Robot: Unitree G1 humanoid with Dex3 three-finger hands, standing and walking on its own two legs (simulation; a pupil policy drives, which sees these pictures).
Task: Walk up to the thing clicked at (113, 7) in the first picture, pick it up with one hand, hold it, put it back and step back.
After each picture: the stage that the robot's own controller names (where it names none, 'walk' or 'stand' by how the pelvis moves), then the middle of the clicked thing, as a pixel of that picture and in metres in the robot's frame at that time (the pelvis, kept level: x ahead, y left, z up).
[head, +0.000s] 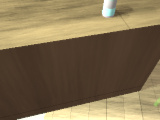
stand; (109, 4) +0.82 -0.10 +0.04
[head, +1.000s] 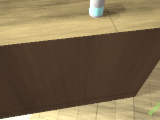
rise first; (97, 3) +0.73 -0.02 +0.07
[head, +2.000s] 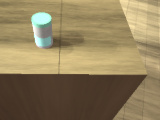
rise first; (43, 31) +0.50 +0.19 +0.08
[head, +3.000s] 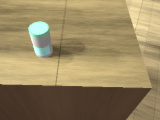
stand; (41, 40) +0.47 +0.18 +0.08
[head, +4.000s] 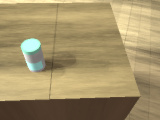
stand; (34, 56) +0.44 +0.20 +0.04
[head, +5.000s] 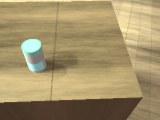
stand; (34, 56) +0.44 +0.20 +0.04
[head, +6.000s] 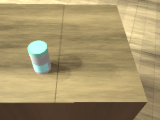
stand; (40, 58) +0.43 +0.18 +0.04
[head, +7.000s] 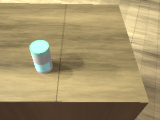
stand; (41, 57) +0.44 +0.18 +0.04
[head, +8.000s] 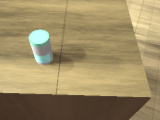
rise first; (41, 48) +0.45 +0.18 +0.04
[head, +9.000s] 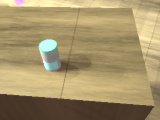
go down; (50, 56) +0.45 +0.18 +0.04
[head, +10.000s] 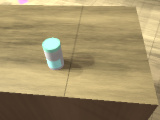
go down; (53, 54) +0.46 +0.18 +0.04
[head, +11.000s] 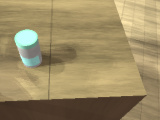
go down; (29, 49) +0.44 +0.17 +0.06
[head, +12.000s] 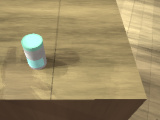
close in; (35, 52) +0.45 +0.17 +0.06
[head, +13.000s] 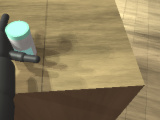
close; (22, 41) +0.45 +0.19 +0.09
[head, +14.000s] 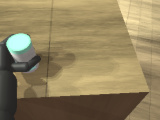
lift; (24, 54) +0.41 +0.19 +0.09
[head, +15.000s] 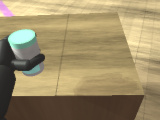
lift; (28, 53) +0.33 +0.17 +0.21
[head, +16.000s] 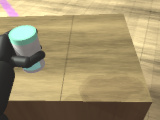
hold; (28, 50) +0.33 +0.17 +0.21
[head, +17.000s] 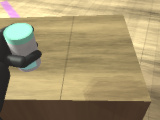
hold; (24, 48) +0.32 +0.18 +0.23
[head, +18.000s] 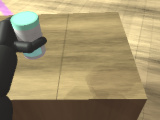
crouch; (30, 36) +0.37 +0.16 +0.23
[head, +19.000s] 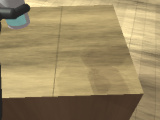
lower; (13, 5) +0.45 +0.20 +0.27
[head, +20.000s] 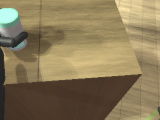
lower; (11, 30) +0.48 +0.20 +0.10
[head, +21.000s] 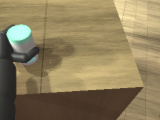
lower; (24, 46) +0.44 +0.18 +0.09
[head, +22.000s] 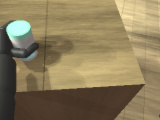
lower; (23, 41) +0.45 +0.18 +0.09
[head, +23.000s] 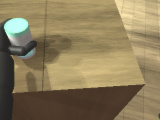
lower; (21, 39) +0.46 +0.19 +0.09
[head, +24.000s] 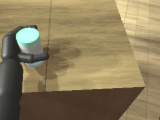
open; (31, 48) +0.43 +0.17 +0.09
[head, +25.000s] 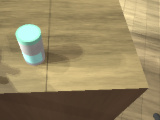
sink last; (32, 46) +0.43 +0.15 +0.09
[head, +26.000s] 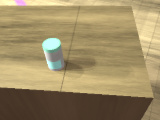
sink last; (54, 55) +0.45 +0.17 +0.06
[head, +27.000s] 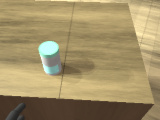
stand; (51, 59) +0.42 +0.15 +0.05
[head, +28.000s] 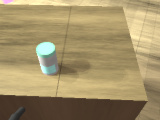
stand; (48, 59) +0.43 +0.17 +0.04
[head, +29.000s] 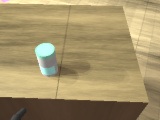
stand; (47, 60) +0.42 +0.17 +0.04
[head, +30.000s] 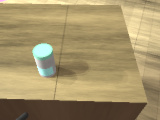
stand; (45, 61) +0.42 +0.17 +0.04
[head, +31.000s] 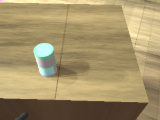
stand; (46, 60) +0.42 +0.17 +0.05
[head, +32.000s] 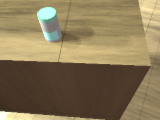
walk; (50, 25) +0.53 +0.17 +0.07
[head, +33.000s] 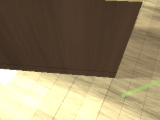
walk; out of the picture +0.88 +0.10 +0.07
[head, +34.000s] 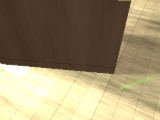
walk; out of the picture +1.13 +0.13 +0.05
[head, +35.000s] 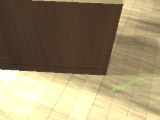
stand; out of the picture +1.08 +0.14 +0.04
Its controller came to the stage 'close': yes
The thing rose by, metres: 0.21
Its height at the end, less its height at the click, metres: +0.00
